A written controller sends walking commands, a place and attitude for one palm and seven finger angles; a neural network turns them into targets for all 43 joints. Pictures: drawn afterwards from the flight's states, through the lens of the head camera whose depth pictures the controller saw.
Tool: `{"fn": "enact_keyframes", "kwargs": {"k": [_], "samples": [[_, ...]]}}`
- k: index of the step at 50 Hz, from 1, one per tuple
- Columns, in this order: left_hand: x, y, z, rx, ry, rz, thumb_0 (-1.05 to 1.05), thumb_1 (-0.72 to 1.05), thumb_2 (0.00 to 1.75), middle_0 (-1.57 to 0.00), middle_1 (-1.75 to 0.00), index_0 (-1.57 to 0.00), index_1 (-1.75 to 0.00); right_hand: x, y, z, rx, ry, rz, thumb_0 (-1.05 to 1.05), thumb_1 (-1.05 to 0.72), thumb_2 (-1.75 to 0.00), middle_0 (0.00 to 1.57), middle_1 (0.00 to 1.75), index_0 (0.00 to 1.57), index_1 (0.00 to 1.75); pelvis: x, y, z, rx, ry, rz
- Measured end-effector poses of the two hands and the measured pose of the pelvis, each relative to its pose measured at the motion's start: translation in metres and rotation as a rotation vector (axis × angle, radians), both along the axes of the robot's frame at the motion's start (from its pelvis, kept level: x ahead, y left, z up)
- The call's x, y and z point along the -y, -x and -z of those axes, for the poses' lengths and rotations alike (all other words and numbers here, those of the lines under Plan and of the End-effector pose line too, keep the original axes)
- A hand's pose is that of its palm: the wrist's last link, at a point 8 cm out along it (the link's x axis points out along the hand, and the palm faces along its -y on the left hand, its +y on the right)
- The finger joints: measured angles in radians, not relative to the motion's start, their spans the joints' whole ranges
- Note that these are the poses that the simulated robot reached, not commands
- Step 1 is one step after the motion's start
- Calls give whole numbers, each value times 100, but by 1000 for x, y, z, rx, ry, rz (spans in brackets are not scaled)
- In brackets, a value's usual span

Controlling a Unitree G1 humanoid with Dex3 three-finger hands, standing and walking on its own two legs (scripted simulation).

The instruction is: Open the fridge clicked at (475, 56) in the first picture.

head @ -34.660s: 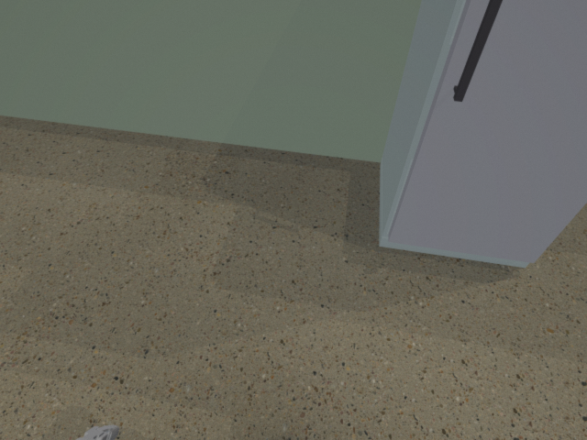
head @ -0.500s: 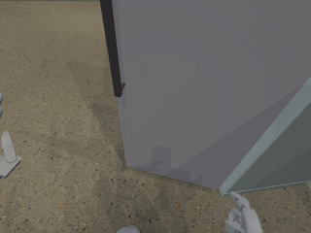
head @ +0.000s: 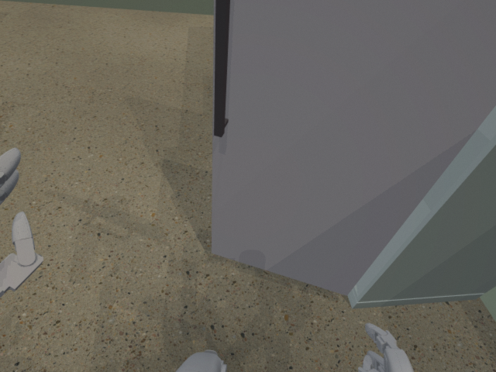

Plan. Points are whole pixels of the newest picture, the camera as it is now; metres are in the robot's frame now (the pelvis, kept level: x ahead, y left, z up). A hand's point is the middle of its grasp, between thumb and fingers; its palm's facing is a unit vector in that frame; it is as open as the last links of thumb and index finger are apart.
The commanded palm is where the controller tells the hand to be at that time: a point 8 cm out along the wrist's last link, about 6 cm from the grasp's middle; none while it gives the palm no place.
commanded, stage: stop stepping back and stand still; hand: left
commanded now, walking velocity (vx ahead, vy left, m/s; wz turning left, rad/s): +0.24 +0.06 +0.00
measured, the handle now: (224, 57) +0.66 +0.17 +0.20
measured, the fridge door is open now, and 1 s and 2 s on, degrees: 68 68 68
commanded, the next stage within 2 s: let the arm hang, fingers relaxed in 0.76 s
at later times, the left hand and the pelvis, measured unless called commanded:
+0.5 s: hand out of the picture +0.11 +0.33 +0.18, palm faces +0.47 -0.79 -0.38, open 7.4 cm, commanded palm +0.06 +0.35 +0.18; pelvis -0.09 +0.05 +0.00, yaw -2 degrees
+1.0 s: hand (39, 330) +0.14 +0.33 -0.01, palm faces +0.21 -0.87 -0.43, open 7.4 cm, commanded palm none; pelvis -0.06 +0.07 -0.02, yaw +1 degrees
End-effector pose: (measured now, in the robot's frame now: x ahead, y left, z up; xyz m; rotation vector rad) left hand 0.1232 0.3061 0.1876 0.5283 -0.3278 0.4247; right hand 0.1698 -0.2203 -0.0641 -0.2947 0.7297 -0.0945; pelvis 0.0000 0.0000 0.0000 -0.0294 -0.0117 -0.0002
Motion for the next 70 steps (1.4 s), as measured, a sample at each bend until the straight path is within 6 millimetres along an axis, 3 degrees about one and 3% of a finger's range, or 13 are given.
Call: {"fn": "enact_keyframes", "kwargs": {"k": [8,14,19,25,32,38,43,46,50,53,56,61,70], "samples": [[-43,-7,29,25,147,-34,1,89,90,-21,-30,-21,-31,-23,34,-17,113,43,23,1,-91,-89,20,30,21,30,-29,45,5,21,-6,-6],[-31,17,4,-10,82,75,2,89,90,-20,-30,-21,-31,-41,86,-31,109,-13,59,1,-91,-89,20,30,21,30,-37,65,-12,8,29,10],[-31,48,-15,-20,-43,87,1,89,90,-21,-30,-21,-31,-38,116,-15,34,-10,75,1,-90,-89,21,30,21,30,-39,76,-9,-32,5,12],[-61,58,-2,32,22,9,1,89,90,-21,-30,-21,-31,-28,142,11,-75,23,129,1,-90,-89,21,30,21,30,-55,85,2,3,13,32],[-70,27,34,26,160,26,1,89,90,-20,-30,-20,-31,-41,146,16,-6,47,171,2,-91,-89,20,30,20,30,-74,91,16,45,-7,43],[-44,27,-5,-1,7,156,2,89,90,-20,-30,-21,-31,-68,147,2,-4,-49,123,1,-91,-89,20,30,20,30,-65,87,-3,16,9,45],[-42,35,-21,-28,-141,118,1,89,90,-21,-30,-21,-31,-64,131,20,-30,-82,101,1,-90,-89,21,30,21,30,-59,76,4,-20,-1,53],[-60,17,30,-231,-49,38,0,89,90,-20,-30,-21,-31,-55,119,38,-92,-99,65,1,-90,-89,21,30,21,30,-65,71,5,-26,-3,3],[-63,9,167,-690,260,-62,0,90,90,-19,-30,-20,-30,-43,110,62,-150,-78,61,1,-91,-89,20,30,21,30,-74,65,19,-25,-13,-21],[-28,41,260,-1048,430,-56,0,91,90,-19,-30,-19,-30,-38,115,67,-205,-51,80,1,-91,-89,20,30,20,30,-73,62,22,-14,-29,-9],[18,92,317,-1332,569,-6,1,91,90,-19,-30,-19,-30,-37,128,60,-276,-31,101,1,-91,-89,20,30,20,30,-69,59,16,-11,-37,-7],[14,133,337,-1437,655,-101,-5,103,90,-21,-30,-21,-30,-40,157,51,-427,1,114,1,-91,-89,20,30,20,30,-62,58,5,-20,-22,-21],[-15,178,322,-1616,593,-197,-1,95,90,-20,-30,-20,-30,-59,192,65,-540,-63,176,1,-91,-89,20,30,20,30,-75,56,-6,-9,-10,-2]]}}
